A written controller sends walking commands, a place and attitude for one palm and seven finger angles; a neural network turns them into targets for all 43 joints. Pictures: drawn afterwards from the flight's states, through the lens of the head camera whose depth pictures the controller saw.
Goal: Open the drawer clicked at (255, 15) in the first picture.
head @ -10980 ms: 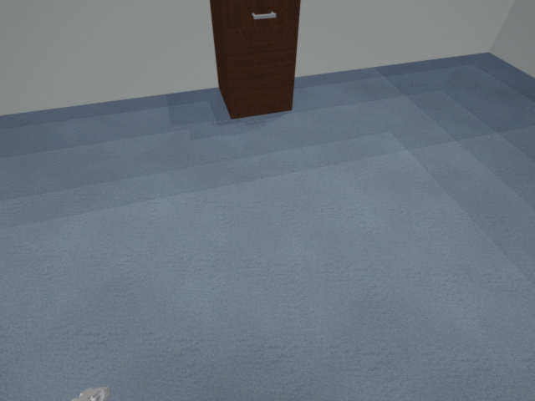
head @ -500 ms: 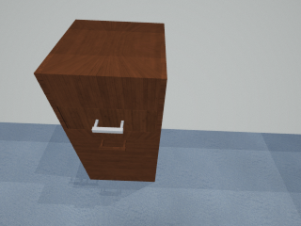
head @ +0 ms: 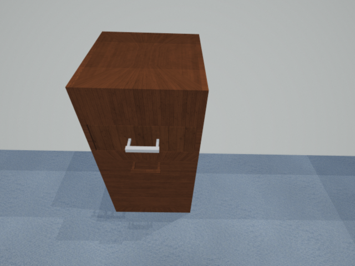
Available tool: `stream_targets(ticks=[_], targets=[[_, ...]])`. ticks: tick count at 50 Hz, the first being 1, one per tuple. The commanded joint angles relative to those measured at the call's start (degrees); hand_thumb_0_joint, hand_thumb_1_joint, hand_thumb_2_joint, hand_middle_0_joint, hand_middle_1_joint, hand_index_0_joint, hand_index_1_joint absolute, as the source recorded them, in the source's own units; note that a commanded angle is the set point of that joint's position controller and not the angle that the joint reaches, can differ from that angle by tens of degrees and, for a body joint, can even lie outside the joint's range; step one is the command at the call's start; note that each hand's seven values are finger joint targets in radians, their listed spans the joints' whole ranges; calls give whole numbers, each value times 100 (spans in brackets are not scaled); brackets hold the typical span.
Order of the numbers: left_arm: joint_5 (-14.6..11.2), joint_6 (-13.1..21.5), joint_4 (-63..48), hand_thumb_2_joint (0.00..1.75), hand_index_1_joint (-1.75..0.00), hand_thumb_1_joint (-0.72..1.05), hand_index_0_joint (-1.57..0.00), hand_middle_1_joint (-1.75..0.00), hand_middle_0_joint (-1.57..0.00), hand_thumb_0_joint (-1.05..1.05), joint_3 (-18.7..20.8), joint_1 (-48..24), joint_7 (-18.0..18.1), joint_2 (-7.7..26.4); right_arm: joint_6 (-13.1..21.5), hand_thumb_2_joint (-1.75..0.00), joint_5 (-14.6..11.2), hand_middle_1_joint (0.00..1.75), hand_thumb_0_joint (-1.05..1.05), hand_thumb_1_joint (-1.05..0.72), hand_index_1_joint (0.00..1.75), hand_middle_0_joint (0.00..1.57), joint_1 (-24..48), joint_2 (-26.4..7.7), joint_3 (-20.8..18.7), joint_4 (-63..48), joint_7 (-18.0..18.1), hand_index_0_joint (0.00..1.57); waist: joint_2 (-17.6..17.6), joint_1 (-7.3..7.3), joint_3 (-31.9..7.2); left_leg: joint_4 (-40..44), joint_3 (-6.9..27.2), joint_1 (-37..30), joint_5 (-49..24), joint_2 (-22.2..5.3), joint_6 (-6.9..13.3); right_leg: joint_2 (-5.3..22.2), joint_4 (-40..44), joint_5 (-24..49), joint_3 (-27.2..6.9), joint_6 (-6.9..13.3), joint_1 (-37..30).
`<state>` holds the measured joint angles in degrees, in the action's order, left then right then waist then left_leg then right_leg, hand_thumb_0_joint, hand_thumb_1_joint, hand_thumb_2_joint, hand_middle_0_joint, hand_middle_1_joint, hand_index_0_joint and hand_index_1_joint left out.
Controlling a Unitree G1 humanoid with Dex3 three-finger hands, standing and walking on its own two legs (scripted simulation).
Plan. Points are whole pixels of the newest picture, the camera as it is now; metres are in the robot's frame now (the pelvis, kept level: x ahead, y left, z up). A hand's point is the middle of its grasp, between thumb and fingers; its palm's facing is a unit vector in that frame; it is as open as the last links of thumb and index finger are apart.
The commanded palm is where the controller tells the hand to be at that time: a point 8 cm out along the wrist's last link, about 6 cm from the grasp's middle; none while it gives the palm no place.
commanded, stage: come to a stop and stand still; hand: left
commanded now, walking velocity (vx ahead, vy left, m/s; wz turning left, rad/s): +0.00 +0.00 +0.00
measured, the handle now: (143, 145) +0.55 +0.16 -0.13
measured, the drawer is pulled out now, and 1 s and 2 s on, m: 0.00 0.00 0.00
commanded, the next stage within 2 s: look again from close up in 0.84 s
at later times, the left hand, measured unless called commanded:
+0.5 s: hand out of the picture -0.06 +0.16 -0.20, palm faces +0.11 -0.98 -0.15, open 7.4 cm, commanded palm none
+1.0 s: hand out of the picture -0.05 +0.17 -0.17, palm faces +0.02 -0.98 -0.18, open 7.2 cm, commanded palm none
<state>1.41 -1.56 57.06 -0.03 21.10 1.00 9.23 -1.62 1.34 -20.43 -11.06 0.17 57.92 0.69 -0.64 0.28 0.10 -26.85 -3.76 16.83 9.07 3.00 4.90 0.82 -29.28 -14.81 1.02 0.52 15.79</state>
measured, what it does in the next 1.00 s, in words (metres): steps on the spot: left foot, then right foot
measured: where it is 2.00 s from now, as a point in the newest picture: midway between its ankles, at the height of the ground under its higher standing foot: outside the picture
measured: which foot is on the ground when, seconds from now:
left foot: down 0.00-0.36, up 0.38-0.50, down 0.52-1.00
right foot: down 0.00-0.52, up 0.54-0.76, down 0.78-1.00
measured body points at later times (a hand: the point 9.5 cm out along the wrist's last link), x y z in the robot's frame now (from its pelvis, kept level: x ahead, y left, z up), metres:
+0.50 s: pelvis -0.04 +0.00 -0.01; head -0.08 +0.03 +0.43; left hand -0.07 +0.22 -0.19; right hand -0.03 -0.23 -0.16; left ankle -0.06 +0.08 -0.73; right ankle +0.06 -0.13 -0.74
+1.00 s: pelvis -0.06 +0.01 +0.00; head -0.06 +0.00 +0.45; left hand -0.05 +0.22 -0.15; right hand -0.08 -0.20 -0.16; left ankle -0.06 +0.08 -0.74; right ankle -0.06 -0.11 -0.74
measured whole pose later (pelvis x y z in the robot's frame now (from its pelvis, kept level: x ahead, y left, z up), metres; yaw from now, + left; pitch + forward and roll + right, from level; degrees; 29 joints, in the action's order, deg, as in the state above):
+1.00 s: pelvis -0.06 +0.01 +0.00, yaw +0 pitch -1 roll +0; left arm 0.9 -0.4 61.8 0.0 17.3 1.8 8.0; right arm 0.9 0.9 -19.1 -6.5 1.4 63.4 1.9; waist -0.3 0.4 0.5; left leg -24.9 -4.1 10.6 13.6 2.5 3.7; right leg -0.2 -26.1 -14.6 -0.8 0.1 10.6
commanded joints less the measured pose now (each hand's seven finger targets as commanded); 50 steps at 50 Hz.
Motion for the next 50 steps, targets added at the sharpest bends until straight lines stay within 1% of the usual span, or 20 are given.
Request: stream_targets(ticks=[1,8,15,18,19,21,22,24,25,26,27,28,29,32,33,37,39,41,42,50], targets=[[2,133,-128,90,-30,90,-20,-30,-20,0,122,399,52,451,175,-90,-16,30,0,-90,30,20,267,-678,-165,-329,30,20,-363,-171,430,1693,1562,854,2751,-1068,-62,82,210,-565,-212,162,-333],[11,116,77,90,-30,90,-20,-30,-20,0,149,591,44,276,116,-90,-7,30,0,-90,30,20,239,-617,-200,-138,48,20,-174,-185,486,1653,1422,979,2870,-1005,-97,45,208,-682,-251,150,-414],[26,105,144,90,-30,90,-20,-30,-20,0,218,736,42,270,11,-90,12,30,0,-90,30,20,198,-463,-253,-119,49,20,391,-75,512,798,862,459,2434,-482,-288,235,900,-1780,-809,280,464],[15,55,-91,90,-30,90,-20,-30,-20,0,369,-100,120,582,-157,-90,32,30,0,-90,30,20,-508,-201,-346,73,68,20,1550,427,105,-2100,68,-1113,1018,190,-496,1080,2332,-2882,-1605,577,2234],[27,31,-320,90,-30,90,-20,-30,-20,0,458,-769,197,673,-199,-90,27,30,0,-90,30,20,-931,-229,-423,205,75,20,1708,701,116,-3024,229,-1387,877,64,-451,1326,2437,-2464,-1644,634,2727],[50,67,-603,90,-30,90,-20,-30,-20,0,507,-1570,267,740,-176,-90,-21,30,0,-90,30,20,-1506,-181,-448,326,50,20,1413,1029,21,-3515,506,-1556,1197,-240,-394,1282,2032,-1551,-1202,546,2942],[52,87,-599,90,-30,90,-20,-30,-20,0,455,-1455,255,649,-42,-90,-37,30,0,-90,30,20,-1460,24,-365,276,30,20,1131,897,494,-2440,473,-1272,1457,-350,-365,1137,1819,-1640,-1093,447,2838],[29,15,-372,90,-30,90,-20,-30,-20,0,389,-486,216,552,90,-90,-37,30,0,-90,30,20,-1069,131,-226,184,18,20,38,327,1096,345,355,-653,1738,-250,-385,653,530,-2144,-972,359,2206],[-21,-22,-321,90,-30,90,-20,-30,-20,0,365,-113,230,306,135,-90,19,30,0,-90,30,20,-956,-54,-234,131,57,20,-916,212,1191,1254,931,-5,2162,-611,-323,111,-656,-1730,-725,306,1842],[-65,9,-342,90,-30,90,-20,-30,-20,0,318,114,185,98,210,-90,47,30,0,-90,30,20,-805,-321,-253,-3,93,20,-1888,59,1347,1898,2100,671,2125,-1437,-137,-292,-1777,-1050,-337,80,1610],[-86,29,-355,90,-30,90,-20,-30,-20,0,349,183,167,126,202,-90,61,30,0,-90,30,20,-285,-374,-224,-192,174,20,-1619,-175,1320,1999,2179,1366,1937,-1795,283,-144,-2439,-757,-488,68,1164],[16,-24,-250,90,-30,90,-20,-30,-20,0,339,25,167,203,269,-90,54,30,0,-90,30,20,-15,-234,-133,-181,210,20,-1468,-239,1149,2076,2538,1478,2063,-1682,218,-64,-2753,-456,-716,33,1031],[25,-49,-190,90,-30,90,-20,-30,-20,0,342,18,147,230,284,-90,44,30,0,-90,30,20,226,-232,-118,-208,223,20,-1292,-357,1177,2043,2421,1532,2228,-1648,231,3,-2872,-312,-785,22,1011],[-2,18,-133,90,-30,90,-20,-30,-20,0,238,-85,49,124,350,-90,41,30,0,-90,30,20,134,-241,-107,-182,204,20,-72,-273,1064,1758,1894,1003,1475,-1548,462,98,-2067,-362,-474,70,743],[-17,54,-134,90,-30,90,-20,-30,-20,0,200,-155,31,47,350,-90,46,30,0,-90,30,20,-42,-290,-119,-96,209,20,32,-193,879,1613,1746,511,1109,-1496,455,87,-1465,-547,-305,63,638],[-83,209,-51,90,-30,90,-20,-30,-20,0,145,-220,47,36,350,-90,-20,30,0,-90,30,20,-549,-257,-103,158,210,20,20,-63,219,940,1407,-374,-51,-1306,221,64,639,116,-284,100,-288],[-100,271,64,90,-30,90,-20,-30,-20,0,111,-65,97,178,400,-90,-72,30,0,-90,30,20,-524,-90,-57,179,172,20,170,-62,-3,761,1039,-32,-58,-983,-53,457,738,837,-793,269,-947],[-87,277,127,90,-30,90,-20,-30,-20,0,81,-86,105,218,430,-90,-67,30,0,-90,30,20,-514,-100,-41,243,140,20,164,1,-143,794,911,-286,-325,-863,-145,474,517,1155,-677,312,-893],[-90,300,160,90,-30,90,-20,-30,-20,0,87,-87,101,215,423,-90,-63,30,0,-90,30,20,-449,-166,-48,269,150,20,487,-19,-272,656,779,-438,-371,-897,-143,410,540,1183,-685,278,-895],[-54,248,291,90,-30,90,-20,-30,-20,0,32,-58,87,218,327,-90,-60,30,0,-90,30,20,-133,-174,-47,374,125,20,47,-16,683,1079,878,-252,874,-925,-142,332,786,302,-679,252,-200]])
